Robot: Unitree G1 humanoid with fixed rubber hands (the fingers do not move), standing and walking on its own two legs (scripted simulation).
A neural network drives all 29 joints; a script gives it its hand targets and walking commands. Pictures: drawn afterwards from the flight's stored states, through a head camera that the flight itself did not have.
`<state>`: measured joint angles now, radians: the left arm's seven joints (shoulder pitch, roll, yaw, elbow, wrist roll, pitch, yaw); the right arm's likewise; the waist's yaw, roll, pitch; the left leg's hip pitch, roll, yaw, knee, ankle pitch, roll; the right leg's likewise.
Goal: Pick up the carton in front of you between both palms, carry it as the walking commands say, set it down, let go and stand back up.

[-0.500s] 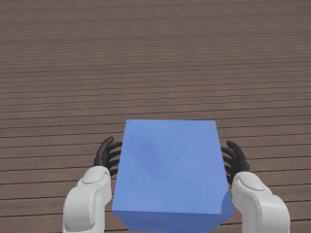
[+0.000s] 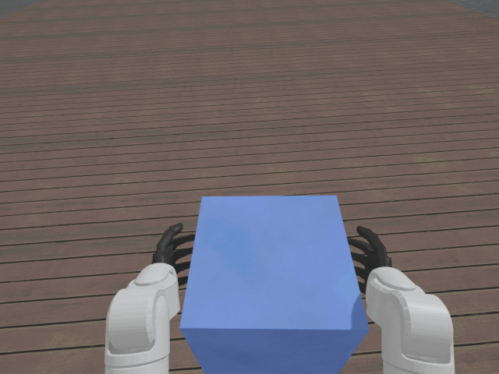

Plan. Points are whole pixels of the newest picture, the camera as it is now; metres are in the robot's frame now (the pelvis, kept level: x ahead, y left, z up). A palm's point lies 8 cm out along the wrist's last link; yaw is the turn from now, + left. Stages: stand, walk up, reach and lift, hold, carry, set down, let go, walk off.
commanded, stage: carry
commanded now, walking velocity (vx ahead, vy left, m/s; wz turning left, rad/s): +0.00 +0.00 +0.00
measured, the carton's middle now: (269, 292) +0.27 +0.00 +0.02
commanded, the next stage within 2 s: hold in 1.84 s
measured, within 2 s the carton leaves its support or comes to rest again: neither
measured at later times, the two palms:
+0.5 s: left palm (172, 278) +0.27 +0.16 +0.05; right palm (360, 280) +0.27 -0.14 +0.05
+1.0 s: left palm (166, 295) +0.24 +0.16 +0.04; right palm (360, 298) +0.25 -0.14 +0.04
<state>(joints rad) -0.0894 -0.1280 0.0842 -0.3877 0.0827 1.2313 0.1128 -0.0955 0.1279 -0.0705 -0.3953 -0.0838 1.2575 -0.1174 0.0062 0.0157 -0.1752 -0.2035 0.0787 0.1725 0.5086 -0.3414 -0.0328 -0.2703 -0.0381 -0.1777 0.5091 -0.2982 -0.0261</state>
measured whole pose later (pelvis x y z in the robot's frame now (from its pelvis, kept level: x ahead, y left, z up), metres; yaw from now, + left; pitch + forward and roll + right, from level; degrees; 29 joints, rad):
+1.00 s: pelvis -0.05 +0.01 +0.00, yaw +1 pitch +2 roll +0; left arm -0.24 -0.15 0.19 0.20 0.25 0.72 0.02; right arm -0.24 0.15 -0.18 0.20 -0.25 0.73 -0.02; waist 0.00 0.00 -0.11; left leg -0.24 0.06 0.16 0.52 -0.31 0.00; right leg -0.30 -0.05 -0.15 0.52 -0.25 -0.02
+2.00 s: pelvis -0.07 +0.02 +0.01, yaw +4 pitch -6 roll +0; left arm -0.25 -0.15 0.19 0.22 0.27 0.72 0.01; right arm -0.22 0.14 -0.18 0.18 -0.26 0.74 -0.02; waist 0.00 0.00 0.03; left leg -0.09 0.00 0.06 0.41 -0.22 0.02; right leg -0.14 -0.02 0.01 0.40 -0.17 0.02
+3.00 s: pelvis -0.10 +0.00 -0.09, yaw +8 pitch +31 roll +1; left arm -0.60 -0.19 0.41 0.46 0.20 0.17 0.08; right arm -0.64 0.06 -0.38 0.53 -0.22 0.18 0.02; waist -0.02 0.03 -0.03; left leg -1.22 -0.08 -0.08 1.05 -0.37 -0.02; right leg -1.25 0.06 0.07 1.04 -0.34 0.01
